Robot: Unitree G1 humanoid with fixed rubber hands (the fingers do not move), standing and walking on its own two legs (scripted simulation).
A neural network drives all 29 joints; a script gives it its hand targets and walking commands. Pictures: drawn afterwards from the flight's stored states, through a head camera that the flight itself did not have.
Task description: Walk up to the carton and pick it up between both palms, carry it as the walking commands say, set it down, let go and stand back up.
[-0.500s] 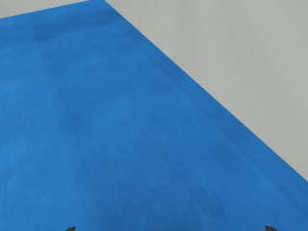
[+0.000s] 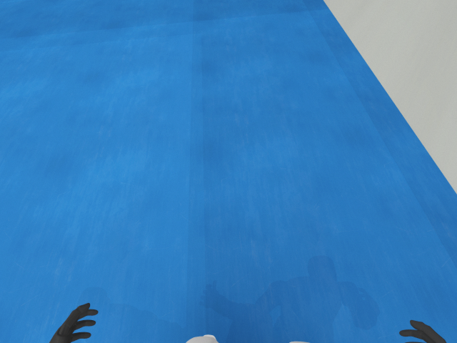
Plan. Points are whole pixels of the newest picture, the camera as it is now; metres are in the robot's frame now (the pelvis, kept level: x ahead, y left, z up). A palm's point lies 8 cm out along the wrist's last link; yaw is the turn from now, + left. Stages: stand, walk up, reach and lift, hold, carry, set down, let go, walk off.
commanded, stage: walk up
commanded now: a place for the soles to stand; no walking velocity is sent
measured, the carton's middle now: out of the picture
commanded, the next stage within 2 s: none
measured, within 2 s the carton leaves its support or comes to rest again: neither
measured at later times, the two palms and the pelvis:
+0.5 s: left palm out of the picture +0.13 +0.44 -0.09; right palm (268, 171) +0.50 -0.09 -0.09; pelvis +0.22 +0.12 +0.00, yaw +22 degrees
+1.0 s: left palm out of the picture +0.22 +0.61 -0.10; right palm (172, 103) +0.78 +0.17 -0.07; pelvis +0.42 +0.31 -0.03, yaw +42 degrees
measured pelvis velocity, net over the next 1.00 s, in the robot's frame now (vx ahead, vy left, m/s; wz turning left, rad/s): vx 0.42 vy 0.31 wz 0.73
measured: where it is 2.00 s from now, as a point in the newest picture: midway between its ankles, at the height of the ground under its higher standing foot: (83, 240)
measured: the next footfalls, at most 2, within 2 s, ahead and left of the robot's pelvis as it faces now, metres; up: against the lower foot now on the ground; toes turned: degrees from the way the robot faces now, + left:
left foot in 0.28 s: +0.21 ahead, +0.24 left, +0.00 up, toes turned +21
right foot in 0.56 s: +0.45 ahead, +0.08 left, +0.00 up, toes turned +20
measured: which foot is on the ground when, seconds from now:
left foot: up 0.00-0.26, down 0.28-0.58, up 0.60-0.92, down 0.94-1.00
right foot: down 0.00-0.36, up 0.38-0.54, down 0.56-0.96, up 0.98-1.00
